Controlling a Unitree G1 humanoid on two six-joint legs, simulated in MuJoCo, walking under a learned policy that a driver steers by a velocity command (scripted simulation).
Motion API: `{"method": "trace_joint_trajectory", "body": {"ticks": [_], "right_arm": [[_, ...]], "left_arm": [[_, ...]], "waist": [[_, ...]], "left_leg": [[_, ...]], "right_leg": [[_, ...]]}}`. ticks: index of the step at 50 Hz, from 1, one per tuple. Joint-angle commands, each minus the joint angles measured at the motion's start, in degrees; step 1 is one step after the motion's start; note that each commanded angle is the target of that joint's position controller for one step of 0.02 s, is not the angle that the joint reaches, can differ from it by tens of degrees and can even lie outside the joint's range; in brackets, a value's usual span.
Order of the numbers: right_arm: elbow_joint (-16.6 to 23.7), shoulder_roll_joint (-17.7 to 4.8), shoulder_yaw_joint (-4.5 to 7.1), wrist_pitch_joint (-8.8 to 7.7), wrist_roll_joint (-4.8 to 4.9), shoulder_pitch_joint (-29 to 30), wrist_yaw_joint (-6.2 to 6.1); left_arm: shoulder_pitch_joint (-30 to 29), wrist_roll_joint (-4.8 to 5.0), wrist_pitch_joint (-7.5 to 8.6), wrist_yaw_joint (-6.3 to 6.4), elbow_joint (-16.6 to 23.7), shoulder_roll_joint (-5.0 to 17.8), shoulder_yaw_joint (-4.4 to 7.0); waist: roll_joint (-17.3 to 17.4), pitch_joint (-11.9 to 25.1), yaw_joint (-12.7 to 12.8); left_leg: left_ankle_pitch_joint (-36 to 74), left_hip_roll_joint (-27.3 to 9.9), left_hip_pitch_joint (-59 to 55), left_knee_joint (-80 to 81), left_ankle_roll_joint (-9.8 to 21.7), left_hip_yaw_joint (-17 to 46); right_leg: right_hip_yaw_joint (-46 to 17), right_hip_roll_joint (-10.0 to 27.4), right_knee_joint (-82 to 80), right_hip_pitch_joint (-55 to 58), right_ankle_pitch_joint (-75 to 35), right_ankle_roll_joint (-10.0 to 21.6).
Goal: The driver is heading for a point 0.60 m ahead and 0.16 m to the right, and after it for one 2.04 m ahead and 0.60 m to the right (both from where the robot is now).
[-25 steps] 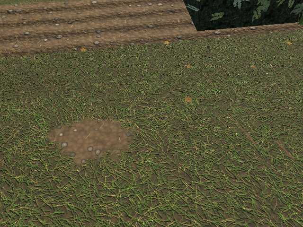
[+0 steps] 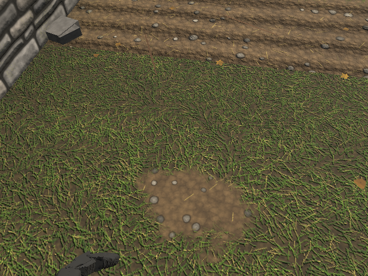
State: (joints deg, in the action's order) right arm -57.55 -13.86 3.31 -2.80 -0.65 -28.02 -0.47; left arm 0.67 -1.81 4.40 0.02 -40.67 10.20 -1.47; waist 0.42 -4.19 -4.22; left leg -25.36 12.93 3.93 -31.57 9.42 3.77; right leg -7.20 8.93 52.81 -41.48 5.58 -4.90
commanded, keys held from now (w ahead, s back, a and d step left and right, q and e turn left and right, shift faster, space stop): w+q+shift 0.02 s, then w+shift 0.12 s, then w+e+shift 0.34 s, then e+shift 0.52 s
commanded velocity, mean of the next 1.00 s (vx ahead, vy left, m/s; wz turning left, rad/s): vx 0.69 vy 0.00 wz -0.38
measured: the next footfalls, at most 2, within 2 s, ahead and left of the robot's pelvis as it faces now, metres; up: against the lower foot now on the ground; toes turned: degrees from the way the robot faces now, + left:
right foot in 0.10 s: +0.31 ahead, -0.18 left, +0.00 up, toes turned +8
left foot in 0.48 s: +0.52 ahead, +0.11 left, +0.00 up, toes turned +0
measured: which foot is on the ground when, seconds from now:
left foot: down 0.00-0.08, up 0.10-0.46, down 0.48-0.82, up 0.84-1.00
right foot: up 0.00-0.08, down 0.10-0.48, up 0.50-0.82, down 0.84-1.00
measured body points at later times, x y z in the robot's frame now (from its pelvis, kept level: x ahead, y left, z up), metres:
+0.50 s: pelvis +0.43 -0.01 +0.00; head +0.44 +0.00 +0.45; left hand +0.33 +0.26 -0.13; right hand +0.68 -0.24 -0.05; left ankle +0.48 +0.11 -0.72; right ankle +0.28 -0.18 -0.68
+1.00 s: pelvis +0.79 -0.01 -0.15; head +0.83 +0.01 +0.29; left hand +0.95 +0.19 -0.30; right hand +0.82 -0.29 -0.25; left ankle +0.92 +0.15 -0.82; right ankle +0.80 -0.08 -0.88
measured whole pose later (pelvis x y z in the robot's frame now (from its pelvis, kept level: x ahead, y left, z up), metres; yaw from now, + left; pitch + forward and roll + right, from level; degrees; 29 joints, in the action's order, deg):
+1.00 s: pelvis +0.79 -0.01 -0.15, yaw -26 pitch +0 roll -3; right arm -40.9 -12.6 -3.0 -6.8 -2.7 -11.9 -0.6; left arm 18.2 -3.3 5.7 -5.9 -49.7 16.1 2.1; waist -1.3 -2.7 0.3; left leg -27.6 -6.4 33.9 -61.6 -8.9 11.2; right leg -1.4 -11.0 30.2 -17.8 12.0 7.6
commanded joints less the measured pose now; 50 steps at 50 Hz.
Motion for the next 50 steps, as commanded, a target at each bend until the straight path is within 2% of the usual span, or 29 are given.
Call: {"method": "trace_joint_trajectory", "body": {"ticks": [1,3,4,5,6,7,9,13,19,21,24,25,26,28,30,31,33,34,36,38,40,41,42,43,44,45,46,47,50], "right_arm": [[8.1,-12.3,2.85,-2.41,1.28,10.5,0.65],[6.8,-13.7,3.17,-1.09,0.97,5.1,0.89],[6.6,-13.9,3.04,-0.78,0.18,5.4,0.76],[8.0,-10.5,2.20,-1.30,0.12,7.0,0.71],[10.1,-2.4,0.86,-1.84,1.53,-2.0,1.36],[10.7,-5.0,0.38,-1.78,-0.21,2.7,1.18],[12.3,-6.0,0.63,-1.29,-1.05,11.9,1.48],[17.7,-4.0,-0.41,0.52,-2.27,19.7,2.27],[20.8,-6.0,-1.36,0.54,-0.61,27.9,4.20],[16.7,-8.8,0.19,0.34,-0.80,20.1,3.47],[8.0,-14.0,3.31,-1.31,-2.85,-11.2,1.52],[8.0,-13.7,2.19,-2.59,-3.88,-9.9,1.39],[10.0,-15.7,2.09,-3.05,-2.32,-2.1,1.07],[12.0,-10.0,1.64,-4.34,-1.08,8.6,1.22],[10.9,-9.5,1.43,-4.98,-0.96,10.2,1.22],[12.7,12.6,-6.42,-6.79,-3.99,11.6,-0.13],[15.0,5.9,-5.96,-7.00,-4.95,15.4,-3.92],[14.8,-0.7,-4.56,-6.83,-5.43,11.7,-4.46],[13.2,-4.9,-3.79,-6.34,-5.12,5.2,-4.13],[10.4,-6.4,-4.13,-6.19,-1.36,-2.1,-3.34],[9.9,-8.6,-4.08,-5.53,-1.59,-2.4,-1.92],[11.9,-9.5,-4.21,-4.63,-2.57,4.7,-0.15],[14.2,-6.2,-5.24,-3.94,-3.19,7.3,2.13],[16.8,0.8,-6.93,-5.07,-3.66,0.8,3.90],[21.8,-6.2,-5.20,-6.76,-0.66,10.3,4.22],[23.7,-8.7,-4.26,-7.25,0.09,12.1,2.95],[23.6,-11.1,-3.09,-6.13,-2.03,10.8,0.66],[21.0,-11.8,-2.42,-5.25,-4.27,9.2,-1.14],[15.9,-8.5,-3.95,-3.16,-0.68,1.6,-0.88]], "left_arm": [[7.9,1.97,-0.33,0.21,-0.2,10.4,3.34],[7.4,0.80,-0.09,0.15,0.3,11.7,4.17],[17.5,0.68,0.17,0.37,-2.6,12.6,5.10],[30.7,-0.46,0.35,0.91,-4.6,16.3,6.34],[32.6,-0.95,-0.03,0.50,-6.6,21.7,7.45],[24.3,0.37,-1.03,0.04,-5.2,17.4,7.01],[19.5,-0.48,-0.92,-0.51,-5.9,12.3,6.52],[22.4,0.87,0.30,-0.96,-10.7,8.8,5.24],[20.5,1.45,0.47,-1.03,-7.5,17.1,8.04],[18.7,1.29,0.57,-1.46,-5.9,15.6,7.42],[12.4,0.68,0.37,-0.90,-4.1,17.6,8.59],[14.9,-0.04,0.56,0.00,-3.3,7.8,6.76],[27.4,2.90,0.49,0.74,-2.0,5.9,6.06],[18.0,-1.07,-2.30,0.64,-3.1,10.6,6.94],[17.7,-1.62,-4.49,-0.77,-2.1,9.3,6.91],[17.5,-8.75,-0.03,-5.30,-0.8,-3.1,1.10],[17.9,-5.77,3.36,-8.60,-5.1,1.3,2.10],[16.3,-3.98,3.89,-9.16,-6.2,4.8,3.02],[12.1,-2.39,3.30,-9.02,-5.6,9.9,3.92],[11.6,-4.39,1.86,-7.61,-5.7,13.7,4.98],[25.4,-6.30,0.07,-5.03,-12.1,15.3,5.80],[43.3,-6.36,-0.08,-3.41,-18.4,17.1,7.55],[50.3,-5.46,0.01,-1.91,-21.2,16.7,7.81],[46.1,-2.72,0.39,-1.73,-15.6,21.8,8.26],[32.3,-2.30,1.63,-1.18,-8.9,19.7,7.78],[20.1,-0.62,2.21,-1.90,-5.0,18.1,7.13],[8.9,0.43,2.82,-3.09,-2.1,12.8,4.97],[5.0,-0.08,3.20,-4.77,-0.6,12.9,4.50],[6.7,-1.47,4.20,-7.69,2.2,21.3,7.21]], "waist": [[0.8,-0.4,6.3],[-0.8,1.0,6.0],[-1.5,6.4,11.5],[-3.4,13.3,17.5],[-22.9,20.2,10.0],[-18.4,11.7,9.1],[-4.0,2.5,8.9],[-7.4,-0.4,4.3],[-5.7,1.2,3.3],[-5.0,4.2,0.1],[5.9,14.4,-17.9],[14.9,8.1,-12.1],[20.4,10.7,0.6],[0.7,-1.7,2.0],[4.3,-4.5,3.7],[-3.5,4.2,5.5],[-0.2,3.3,4.8],[1.0,3.0,4.7],[-1.0,-0.3,4.7],[-1.1,-4.3,5.5],[0.8,-4.7,8.9],[-5.9,-2.4,17.3],[-20.6,10.4,20.6],[-12.5,30.8,14.9],[-2.0,22.9,16.8],[-1.0,20.0,11.6],[4.6,12.3,4.2],[2.2,4.5,0.1],[3.4,4.8,-3.4]], "left_leg": [[28.5,-13.6,26.1,10.6,6.0,13.9],[43.2,-14.3,12.4,1.1,3.4,14.7],[48.6,-12.5,10.1,-12.0,2.1,12.5],[46.4,-10.2,17.4,-32.8,0.3,8.8],[-0.7,-2.7,32.1,-52.6,-1.5,2.6],[2.1,-6.3,42.2,-55.1,-0.8,3.2],[7.5,-11.1,42.2,-49.4,-1.3,4.1],[7.7,-16.3,37.2,-32.5,-4.7,3.0],[21.9,-14.5,11.0,-9.6,-10.7,-4.3],[29.2,-15.2,5.1,-15.8,-9.4,-3.2],[7.0,-13.6,-24.7,-8.2,-7.2,-6.0],[0.6,-26.2,-19.8,-2.2,-8.2,10.4],[18.9,-38.3,-19.7,8.8,-4.3,30.9],[29.2,-37.5,-2.5,8.7,1.5,24.4],[40.2,-34.5,2.6,4.8,1.4,11.8],[15.5,-27.5,4.9,2.6,-0.4,4.9],[8.0,-16.9,19.9,-1.5,-4.9,-11.7],[8.4,-14.6,26.1,-3.6,-7.0,-15.2],[8.3,-16.6,30.8,-6.9,-9.9,-14.1],[16.9,-20.7,19.8,-14.7,-13.8,-9.7],[26.8,-19.5,14.9,-27.1,-21.4,-8.9],[21.4,-15.8,29.5,-46.9,-26.2,-11.4],[-17.2,-12.4,42.5,-76.9,-25.6,-8.7],[-20.1,-12.9,49.4,-78.9,-27.7,3.6],[-13.2,-14.0,62.8,-72.0,-27.9,10.8],[-12.6,-15.5,62.1,-63.1,-25.2,11.4],[-5.6,-17.4,52.7,-44.1,-20.2,9.6],[-6.9,-19.7,40.1,-32.7,-18.4,6.7],[7.3,-19.5,9.6,-13.9,-16.1,-0.7]], "right_leg": [[6.6,-4.5,-9.5,31.3,-9.6,1.1],[8.5,-8.7,-17.8,31.1,-0.6,3.4],[9.8,-10.8,-18.5,39.6,4.5,4.5],[-0.8,-2.6,-17.8,51.3,18.5,7.1],[-38.1,13.8,-35.0,59.1,41.8,13.5],[-49.5,13.5,-41.5,53.4,49.6,15.7],[-30.8,9.1,-37.0,41.9,35.7,16.3],[-18.6,2.2,-39.2,30.9,22.2,16.7],[-7.9,-1.4,-46.2,15.2,7.1,17.3],[-5.1,-1.4,-38.5,17.6,-5.7,15.6],[-1.4,-7.8,11.0,5.8,-11.6,13.1],[-3.4,-12.0,30.8,-3.3,24.3,13.2],[-0.5,-11.0,33.2,-9.9,22.6,12.3],[1.4,-5.7,26.6,-9.8,19.0,10.7],[2.3,-2.2,19.4,-6.7,14.5,9.6],[-4.6,0.2,9.9,-0.3,-2.8,10.2],[5.4,-3.7,-9.4,14.6,-32.6,9.1],[10.3,-7.2,-9.9,22.9,-38.1,7.9],[13.0,-9.1,-11.8,28.8,-34.6,5.7],[12.0,-7.1,-22.4,23.8,-25.1,6.4],[11.8,-6.4,-35.4,33.1,-28.9,9.5],[11.4,-6.5,-40.5,57.8,-41.5,15.6],[4.2,-2.4,-29.8,78.4,-46.8,23.3],[-15.1,10.8,-10.3,96.3,-74.1,35.0],[-23.6,15.8,-13.9,87.2,-64.6,36.6],[-22.9,14.2,-17.7,74.0,-48.0,35.1],[-19.8,9.7,-26.8,48.8,-38.2,30.3],[-16.9,7.9,-33.6,27.9,-38.9,30.0],[-13.5,-0.2,-35.7,6.8,-38.6,26.7]]}}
